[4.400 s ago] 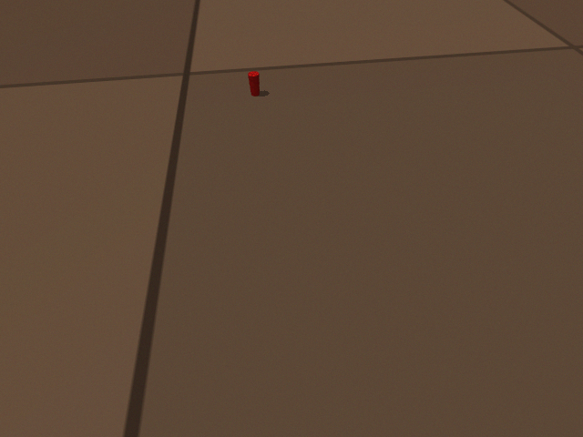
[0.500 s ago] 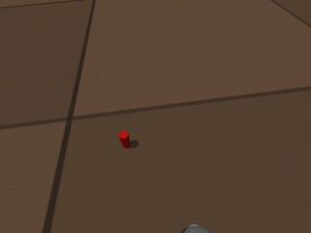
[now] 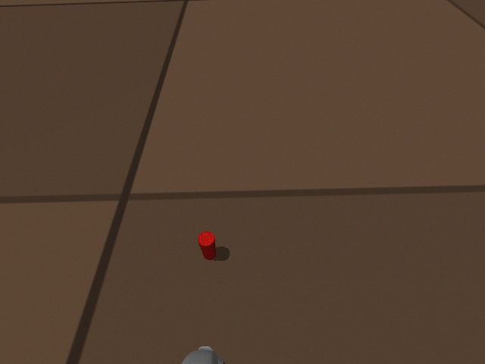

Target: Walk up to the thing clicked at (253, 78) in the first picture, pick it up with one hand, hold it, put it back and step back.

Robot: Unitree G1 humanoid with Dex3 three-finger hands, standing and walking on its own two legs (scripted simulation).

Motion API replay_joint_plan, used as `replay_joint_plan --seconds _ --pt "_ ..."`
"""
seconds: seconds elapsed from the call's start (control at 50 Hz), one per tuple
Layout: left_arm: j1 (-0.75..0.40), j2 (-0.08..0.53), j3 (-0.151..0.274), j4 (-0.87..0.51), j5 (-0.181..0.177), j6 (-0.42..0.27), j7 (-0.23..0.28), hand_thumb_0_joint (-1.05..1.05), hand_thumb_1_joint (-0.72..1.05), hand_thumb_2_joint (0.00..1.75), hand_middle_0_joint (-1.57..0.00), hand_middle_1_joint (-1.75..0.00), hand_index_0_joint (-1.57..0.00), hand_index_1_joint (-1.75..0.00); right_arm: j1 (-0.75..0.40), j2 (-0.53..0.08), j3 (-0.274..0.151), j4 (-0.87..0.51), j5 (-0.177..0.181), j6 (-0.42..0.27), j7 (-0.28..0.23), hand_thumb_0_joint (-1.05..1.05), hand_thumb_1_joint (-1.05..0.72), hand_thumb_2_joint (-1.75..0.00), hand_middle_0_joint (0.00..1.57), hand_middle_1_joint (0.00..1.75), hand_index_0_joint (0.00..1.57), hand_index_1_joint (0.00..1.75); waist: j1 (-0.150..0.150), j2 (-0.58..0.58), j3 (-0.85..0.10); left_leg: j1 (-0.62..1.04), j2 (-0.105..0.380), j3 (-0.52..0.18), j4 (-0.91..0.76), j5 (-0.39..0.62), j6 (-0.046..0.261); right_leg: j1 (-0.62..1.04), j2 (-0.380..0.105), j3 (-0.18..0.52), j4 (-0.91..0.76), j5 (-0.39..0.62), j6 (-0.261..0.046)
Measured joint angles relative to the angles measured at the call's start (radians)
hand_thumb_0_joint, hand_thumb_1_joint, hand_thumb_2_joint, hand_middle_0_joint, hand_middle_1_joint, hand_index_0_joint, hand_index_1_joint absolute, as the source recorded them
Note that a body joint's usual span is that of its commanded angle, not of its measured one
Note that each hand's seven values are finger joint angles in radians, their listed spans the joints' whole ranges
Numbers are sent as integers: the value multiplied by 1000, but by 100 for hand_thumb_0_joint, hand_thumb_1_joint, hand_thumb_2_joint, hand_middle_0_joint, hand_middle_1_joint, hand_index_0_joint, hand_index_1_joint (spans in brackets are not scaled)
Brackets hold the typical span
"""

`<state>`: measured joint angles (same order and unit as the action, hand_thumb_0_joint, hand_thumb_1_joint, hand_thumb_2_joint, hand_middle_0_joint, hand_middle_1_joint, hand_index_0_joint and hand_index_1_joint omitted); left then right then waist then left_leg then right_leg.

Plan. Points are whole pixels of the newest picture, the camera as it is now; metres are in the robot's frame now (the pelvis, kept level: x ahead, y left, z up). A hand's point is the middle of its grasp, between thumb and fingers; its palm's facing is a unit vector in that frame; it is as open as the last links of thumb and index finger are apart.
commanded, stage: walk up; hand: left
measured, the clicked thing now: (208, 246) +0.70 +0.20 -0.70
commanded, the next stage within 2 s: none
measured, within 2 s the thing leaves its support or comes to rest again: neither
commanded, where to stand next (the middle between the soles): +0.35 +0.02 m, yaw -4 degrees
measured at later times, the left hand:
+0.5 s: hand (96, 329) +0.21 +0.31 -0.14, palm faces -0.08 -0.92 -0.38, open 7.4 cm
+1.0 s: hand (119, 278) +0.33 +0.30 -0.16, palm faces -0.04 -0.92 -0.38, open 7.4 cm
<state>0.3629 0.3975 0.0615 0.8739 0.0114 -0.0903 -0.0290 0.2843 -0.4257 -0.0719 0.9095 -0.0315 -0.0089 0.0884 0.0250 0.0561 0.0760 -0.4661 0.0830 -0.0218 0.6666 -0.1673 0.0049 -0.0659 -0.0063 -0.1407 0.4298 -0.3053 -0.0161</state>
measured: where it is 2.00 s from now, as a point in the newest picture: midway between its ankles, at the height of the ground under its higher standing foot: (244, 358)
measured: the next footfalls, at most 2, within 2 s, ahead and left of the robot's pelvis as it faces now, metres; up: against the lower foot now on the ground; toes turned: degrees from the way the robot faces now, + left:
left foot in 0.08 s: +0.18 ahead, +0.15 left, +0.00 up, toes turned +4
right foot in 0.56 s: +0.31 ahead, -0.10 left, +0.00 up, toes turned -5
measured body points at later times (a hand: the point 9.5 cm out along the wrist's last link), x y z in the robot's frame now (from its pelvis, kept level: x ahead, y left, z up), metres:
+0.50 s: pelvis +0.16 +0.04 +0.00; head +0.17 +0.03 +0.45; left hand +0.22 +0.36 -0.11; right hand +0.20 -0.28 -0.11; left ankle +0.14 +0.14 -0.74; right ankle +0.26 -0.11 -0.71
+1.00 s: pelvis +0.23 +0.04 -0.02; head +0.25 +0.04 +0.43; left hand +0.33 +0.35 -0.13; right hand +0.27 -0.28 -0.14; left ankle +0.30 +0.17 -0.74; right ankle +0.27 -0.10 -0.74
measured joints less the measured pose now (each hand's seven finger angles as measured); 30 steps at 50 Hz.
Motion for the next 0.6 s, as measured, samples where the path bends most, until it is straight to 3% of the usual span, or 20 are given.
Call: replay_joint_plan --seconds 0.08,0.12,0.18,0.22,0.32,0.46,0.56,0.6 --pt "13 25 -1 7 -4 10 3 1 90 89 -20 -30 -21 -30 -25 11 3 -18 0 -21 2 1 -91 -90 20 30 20 30 3 -44 -1 80 -13 38 -92 15 21 1 -35 0 100 -102 31" --pt "1 29 -3 16 -9 24 9 1 90 89 -20 -30 -21 -30 -46 21 4 -40 -5 -43 -7 1 -91 -90 20 30 20 30 5 -89 21 94 -47 72 -54 -14 18 -61 -78 45 289 -145 6" --pt "-17 15 -22 26 -12 42 12 1 90 89 -20 -30 -21 -30 -50 26 6 -75 17 -61 -20 1 -90 -90 20 30 20 30 -17 -73 28 122 -44 67 -39 -59 30 -199 -24 115 591 -177 -22" --pt "-25 20 -28 25 -16 42 7 1 90 89 -20 -30 -21 -30 -42 39 16 -84 26 -62 -30 1 -90 -90 20 30 20 30 -24 -83 26 168 -52 72 -90 -53 31 -273 -15 147 658 -128 -28" --pt "-37 33 -19 14 -21 41 -2 1 90 89 -20 -30 -21 -30 -6 54 30 -92 31 -69 -41 0 -90 -90 20 30 21 30 -28 -109 24 266 -78 91 -185 -51 41 -384 -50 190 591 -12 -6" --pt "-47 21 -15 28 -8 49 -16 1 91 89 -20 -30 -21 -30 38 36 24 -96 21 -59 -39 1 -90 -90 21 30 21 30 -40 -88 19 343 -94 122 -216 -101 38 -406 -96 146 335 67 14" --pt "-59 7 -15 24 -4 24 -16 1 90 89 -20 -30 -21 -30 62 9 16 -96 20 -34 -35 1 -90 -90 20 30 21 30 -52 -52 16 341 -90 130 -125 -197 15 -312 -70 113 149 133 3" --pt "-74 -13 -12 21 3 6 -6 1 90 89 -20 -30 -21 -30 59 -6 11 -86 23 -22 -40 1 -90 -90 20 30 21 30 -53 10 33 309 -42 105 -2 -254 31 -290 -30 84 159 138 1"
